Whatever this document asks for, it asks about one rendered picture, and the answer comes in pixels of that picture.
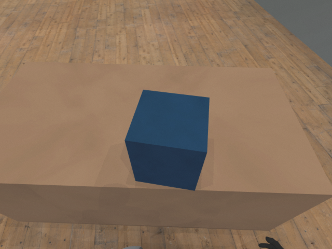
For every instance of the pedestal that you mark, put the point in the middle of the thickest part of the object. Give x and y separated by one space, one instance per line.
63 156

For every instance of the right robot hand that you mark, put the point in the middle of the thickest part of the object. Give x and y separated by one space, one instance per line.
273 244

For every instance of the carton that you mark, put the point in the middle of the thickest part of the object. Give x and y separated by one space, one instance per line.
167 140

